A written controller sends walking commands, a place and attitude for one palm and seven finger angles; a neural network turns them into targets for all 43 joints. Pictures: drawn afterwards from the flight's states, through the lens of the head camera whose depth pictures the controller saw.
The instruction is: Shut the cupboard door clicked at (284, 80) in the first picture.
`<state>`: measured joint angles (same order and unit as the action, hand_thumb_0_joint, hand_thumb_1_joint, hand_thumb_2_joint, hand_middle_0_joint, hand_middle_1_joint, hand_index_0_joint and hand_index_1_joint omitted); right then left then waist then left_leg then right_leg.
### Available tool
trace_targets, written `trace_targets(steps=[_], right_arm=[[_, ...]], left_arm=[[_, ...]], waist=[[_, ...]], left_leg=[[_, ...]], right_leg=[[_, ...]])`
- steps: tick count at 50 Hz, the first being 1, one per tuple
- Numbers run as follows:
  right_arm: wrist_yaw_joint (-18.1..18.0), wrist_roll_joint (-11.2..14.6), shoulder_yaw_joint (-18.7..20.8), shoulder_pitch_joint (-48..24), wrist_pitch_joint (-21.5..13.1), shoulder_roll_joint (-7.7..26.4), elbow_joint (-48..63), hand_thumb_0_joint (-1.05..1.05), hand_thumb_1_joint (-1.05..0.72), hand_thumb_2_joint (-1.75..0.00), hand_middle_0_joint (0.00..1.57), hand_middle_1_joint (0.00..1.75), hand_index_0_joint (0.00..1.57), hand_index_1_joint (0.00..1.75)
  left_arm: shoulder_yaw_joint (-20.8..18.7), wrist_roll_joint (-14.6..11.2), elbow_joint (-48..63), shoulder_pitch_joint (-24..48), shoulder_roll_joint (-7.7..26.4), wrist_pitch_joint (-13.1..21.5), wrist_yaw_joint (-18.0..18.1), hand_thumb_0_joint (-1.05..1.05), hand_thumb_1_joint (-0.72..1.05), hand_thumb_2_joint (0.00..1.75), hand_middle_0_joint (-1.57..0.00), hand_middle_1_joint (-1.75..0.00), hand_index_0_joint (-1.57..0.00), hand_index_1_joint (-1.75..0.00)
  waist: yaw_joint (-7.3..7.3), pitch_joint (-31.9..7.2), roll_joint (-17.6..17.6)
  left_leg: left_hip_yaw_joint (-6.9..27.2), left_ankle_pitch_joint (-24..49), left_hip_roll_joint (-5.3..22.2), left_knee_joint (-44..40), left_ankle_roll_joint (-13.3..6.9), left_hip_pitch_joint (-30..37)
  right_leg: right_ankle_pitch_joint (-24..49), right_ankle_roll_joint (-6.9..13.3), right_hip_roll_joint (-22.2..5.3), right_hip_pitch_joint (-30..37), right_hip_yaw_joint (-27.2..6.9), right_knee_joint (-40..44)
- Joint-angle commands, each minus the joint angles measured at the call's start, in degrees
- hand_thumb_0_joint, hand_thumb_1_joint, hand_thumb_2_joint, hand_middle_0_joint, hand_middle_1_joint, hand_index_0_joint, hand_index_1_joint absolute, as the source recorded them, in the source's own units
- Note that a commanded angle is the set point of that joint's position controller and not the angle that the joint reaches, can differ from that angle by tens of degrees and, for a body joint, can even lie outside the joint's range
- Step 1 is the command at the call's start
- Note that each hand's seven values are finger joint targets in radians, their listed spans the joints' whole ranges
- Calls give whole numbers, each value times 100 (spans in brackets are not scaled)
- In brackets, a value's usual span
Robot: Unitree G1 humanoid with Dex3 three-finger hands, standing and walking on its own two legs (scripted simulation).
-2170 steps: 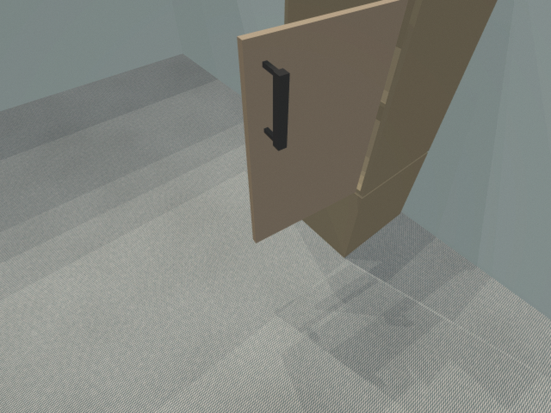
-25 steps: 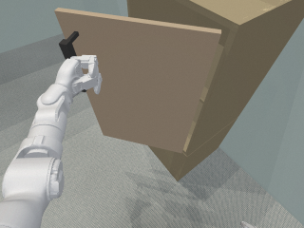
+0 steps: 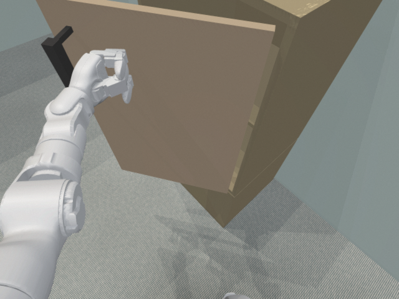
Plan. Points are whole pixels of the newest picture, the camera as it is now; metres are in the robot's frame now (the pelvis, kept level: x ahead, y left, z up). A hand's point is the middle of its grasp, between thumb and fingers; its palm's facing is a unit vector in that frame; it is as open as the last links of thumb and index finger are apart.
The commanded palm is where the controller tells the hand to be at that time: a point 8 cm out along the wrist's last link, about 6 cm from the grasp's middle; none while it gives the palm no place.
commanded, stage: push the door shut along its arc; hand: left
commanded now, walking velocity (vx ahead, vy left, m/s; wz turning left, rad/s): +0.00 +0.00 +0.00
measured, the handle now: (76, 73) +0.54 +0.20 +0.14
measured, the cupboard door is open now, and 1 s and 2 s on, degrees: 34 20 20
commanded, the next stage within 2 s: pull the fist back off the door in 0.44 s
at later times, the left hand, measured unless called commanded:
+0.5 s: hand (142, 71) +0.52 +0.07 +0.16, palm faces -0.43 -0.90 -0.02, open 3.5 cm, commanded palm +0.54 +0.11 +0.15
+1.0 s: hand (142, 69) +0.52 +0.06 +0.16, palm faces +0.00 -1.00 +0.03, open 3.1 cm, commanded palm +0.47 +0.12 +0.15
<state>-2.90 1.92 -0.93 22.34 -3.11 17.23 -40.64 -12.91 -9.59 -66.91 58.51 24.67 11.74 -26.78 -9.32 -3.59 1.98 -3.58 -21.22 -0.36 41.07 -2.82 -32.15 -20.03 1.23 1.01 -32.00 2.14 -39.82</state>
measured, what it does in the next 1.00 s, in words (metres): stands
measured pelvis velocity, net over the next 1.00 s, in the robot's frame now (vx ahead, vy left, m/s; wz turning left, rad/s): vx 0.01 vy -0.02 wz -0.02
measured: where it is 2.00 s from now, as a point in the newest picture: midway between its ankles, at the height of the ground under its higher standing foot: outside the picture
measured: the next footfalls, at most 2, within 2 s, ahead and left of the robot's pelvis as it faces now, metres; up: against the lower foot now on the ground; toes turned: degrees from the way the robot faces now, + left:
none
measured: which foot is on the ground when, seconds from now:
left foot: down 0.00-1.00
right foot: down 0.00-1.00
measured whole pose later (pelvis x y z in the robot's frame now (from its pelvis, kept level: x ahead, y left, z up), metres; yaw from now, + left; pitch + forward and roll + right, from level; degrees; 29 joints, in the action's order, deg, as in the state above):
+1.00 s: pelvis +0.01 -0.02 +0.00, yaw -1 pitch +13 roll -1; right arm 2.2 0.5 0.1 25.9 -2.1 14.5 -39.6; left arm -18.4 -4.7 -62.3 55.0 15.8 14.8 -0.9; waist -8.6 -5.6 3.6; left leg -3.8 -21.2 1.7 38.9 -1.0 -30.3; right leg -19.3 2.9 3.3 -30.4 1.6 -37.2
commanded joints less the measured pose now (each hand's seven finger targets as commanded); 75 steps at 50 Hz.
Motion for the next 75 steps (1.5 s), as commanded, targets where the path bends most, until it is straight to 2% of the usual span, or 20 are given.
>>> trace_targets(steps=[1, 15, 17, 27, 28, 30, 33, 35, 37, 41, 45, 48, 52, 54, 58, 61, 64, 67, 71, 75], right_arm=[[-131, -17, 348, 501, -161, 1013, 404, 0, -90, -90, 20, 30, 20, 30], [-175, -84, 366, 664, -298, 1074, -68, 0, -90, -90, 20, 30, 20, 30], [-156, -111, 370, 655, -309, 1104, -92, 0, -90, -90, 20, 30, 20, 30], [-140, -134, 369, 739, -295, 1121, -185, 0, -90, -90, 20, 30, 20, 30], [-44, -66, 256, 941, -337, 841, 44, 0, -90, -90, 20, 30, 20, 30], [191, -118, 274, 1038, -340, 751, 151, 0, -90, -90, 20, 30, 20, 30], [475, -337, 350, 1266, -290, 692, 270, 0, -90, -90, 20, 30, 20, 30], [638, -407, 406, 1383, -261, 658, 292, 0, -90, -90, 20, 30, 20, 30], [704, -388, 464, 1409, -155, 720, 269, 0, -90, -90, 20, 30, 20, 30], [544, -207, 487, 1245, 32, 790, 388, 0, -90, -90, 20, 30, 20, 30], [402, -142, 423, 981, -5, 683, 549, 0, -90, -90, 20, 30, 20, 30], [432, -136, 385, 846, -93, 550, 563, 0, -90, -90, 20, 30, 20, 30], [482, -32, 433, 705, -23, 624, 643, 0, -90, -90, 20, 30, 20, 30], [458, 48, 438, 566, 40, 656, 718, 0, -90, -90, 20, 30, 20, 30], [357, 99, 403, 183, 0, 582, 884, 0, -90, -90, 20, 30, 20, 30], [262, 77, 387, 39, -129, 528, 823, 0, -90, -90, 20, 30, 20, 30], [237, 75, 374, -132, -253, 480, 726, 0, -90, -90, 20, 30, 20, 30], [238, 105, 360, -209, -254, 502, 659, 0, -90, -90, 20, 30, 20, 30], [220, 136, 278, -223, -135, 573, 615, 0, -90, -90, 20, 30, 20, 30], [223, 98, 239, -199, -117, 596, 727, 0, -90, -90, 20, 30, 20, 30]], left_arm=[[-66, -117, 1143, 3283, 1168, 312, -72, 0, 90, 90, -130, -150, -130, -150], [651, -199, 702, 4510, 327, 109, -145, 0, 90, 90, -130, -150, -130, -150], [477, -146, 665, 4648, 635, 88, -143, 0, 90, 90, -130, -150, -130, -150], [405, -50, 481, 5036, 839, 78, -222, 0, 90, 90, -130, -150, -130, -150], [-1185, -475, 449, 5158, 1410, -112, 987, 0, 90, 90, -130, -150, -130, -150], [-691, -242, 371, 4453, 714, -210, 1844, 0, 90, 90, -130, -150, -130, -150], [-829, 247, 1048, 3821, 486, 154, 2893, 0, 90, 90, -130, -150, -130, -150], [-381, 807, 1237, 3489, 211, 520, 3212, 0, 90, 90, -130, -150, -130, -150], [-267, 1034, 1274, 3248, 275, 658, 3155, 0, 90, 90, -130, -150, -130, -150], [-501, 656, 1356, 3452, 617, 476, 2641, 0, 90, 90, -130, -150, -130, -150], [-906, 337, 2052, 3232, 964, 650, 2536, 0, 90, 90, -130, -150, -130, -150], [-529, 470, 2043, 2468, 472, 873, 2572, 0, 90, 90, -130, -150, -130, -150], [-260, 458, 1348, 1053, 32, 467, 2396, 0, 90, 90, -130, -150, -130, -150], [-73, 277, 1263, 977, -254, 143, 2252, 0, 90, 90, -130, -150, -130, -150], [207, -13, 2433, 1627, -513, 216, 2229, 0, 90, 90, -130, -150, -130, -150], [281, -2, 3482, 2464, -316, 701, 2413, 0, 90, 90, -130, -150, -130, -150], [605, 122, 3806, 2523, -561, 914, 2567, 0, 90, 90, -130, -150, -130, -150], [603, 180, 3295, 1767, -635, 672, 2626, 0, 90, 90, -130, -150, -130, -150], [266, 192, 1936, 1452, -426, 30, 2707, 0, 90, 90, -130, -150, -130, -150], [21, 88, 1747, 1608, -319, -12, 2762, 0, 90, 90, -130, -150, -130, -150]], waist=[[-147, -2310, -5], [-598, -2381, 119], [-574, -2539, 135], [-638, -2859, 202], [-373, -2937, 571], [-285, -3041, 438], [-89, -3380, 255], [-130, -3341, 336], [-112, -3269, 163], [-98, -3148, -306], [200, -3138, 42], [247, -2571, 1], [320, -1873, -615], [266, -1541, -829], [258, -1678, -442], [201, -2098, -57], [188, -2411, 330], [275, -2210, 64], [278, -1198, -651], [350, -1214, -769]], left_leg=[[599, 2419, 24, -126, 33, 1924], [729, 2213, 20, 211, -13, 2069], [722, 2087, -7, 248, -5, 1964], [658, 2188, -52, 470, -35, 1739], [700, 2225, 55, 394, 72, 1148], [722, 2469, 52, 213, 149, 1162], [600, 3197, 66, 302, 172, 1236], [596, 3558, 90, 369, 156, 1474], [567, 3341, 79, 278, 140, 1542], [349, 2636, -30, -76, 58, 1258], [205, 2554, -71, -245, 43, 1336], [193, 2534, -52, -312, 38, 1349], [103, 2101, -61, -480, 31, 1019], [77, 1738, -77, -585, 26, 944], [95, 1509, -104, -638, -3, 1368], [213, 1535, -67, -592, -7, 1885], [340, 1628, -15, -577, 63, 2360], [402, 1561, 1, -681, 96, 2209], [357, 929, -34, -885, 79, 1373], [338, 922, -39, -901, 83, 1239]], right_leg=[[2277, 15, 85, 206, -59, 348], [1761, 17, 135, -805, 78, 155], [1786, 8, 125, -709, 21, 166], [2056, 12, 171, -661, 12, -13], [2144, -4, 72, -113, -188, 175], [2326, -32, 98, 145, -81, 84], [2990, -79, 119, 394, -58, -33], [3032, -77, 140, 228, -29, -90], [3029, -80, 185, 360, -78, 8], [3423, -100, 175, 1333, -227, 308], [3628, -76, 154, 1866, -276, 416], [3489, -64, 164, 1605, -224, 443], [3346, -141, 99, 1551, -223, 619], [3040, -165, 64, 1469, -229, 798], [2529, -132, 40, 1450, -295, 970], [2307, -89, 72, 1380, -296, 881], [2053, -34, 97, 1129, -198, 757], [1900, -30, 95, 1098, -118, 756], [1454, -74, 19, 1045, -138, 986], [1390, -54, -1, 1172, -171, 1001]])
